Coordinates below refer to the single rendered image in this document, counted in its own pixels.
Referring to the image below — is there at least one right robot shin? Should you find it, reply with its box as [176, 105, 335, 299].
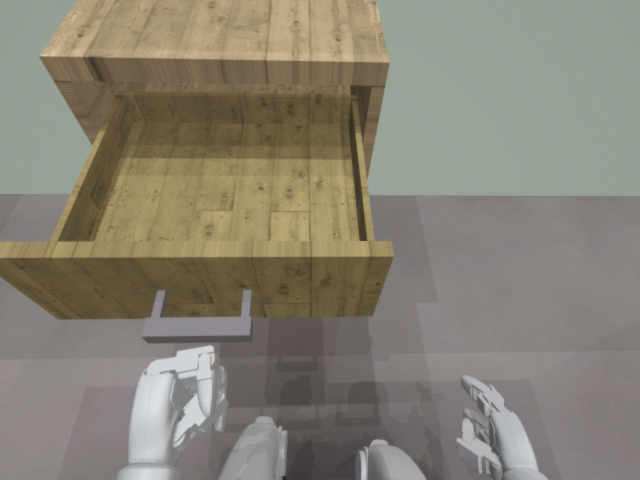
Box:
[368, 440, 388, 449]

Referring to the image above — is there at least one robot right thigh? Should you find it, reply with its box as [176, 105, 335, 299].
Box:
[355, 444, 427, 480]

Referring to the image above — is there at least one robot right hand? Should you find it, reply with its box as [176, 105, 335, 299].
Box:
[456, 375, 539, 480]

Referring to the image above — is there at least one drawer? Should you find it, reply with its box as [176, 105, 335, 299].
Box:
[0, 91, 394, 320]

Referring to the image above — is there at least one cabinet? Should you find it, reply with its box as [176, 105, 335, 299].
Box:
[39, 0, 390, 179]

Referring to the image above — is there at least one handle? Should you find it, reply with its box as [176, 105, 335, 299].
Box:
[141, 290, 253, 343]

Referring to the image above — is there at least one robot left hand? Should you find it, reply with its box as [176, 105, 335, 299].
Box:
[128, 345, 229, 467]

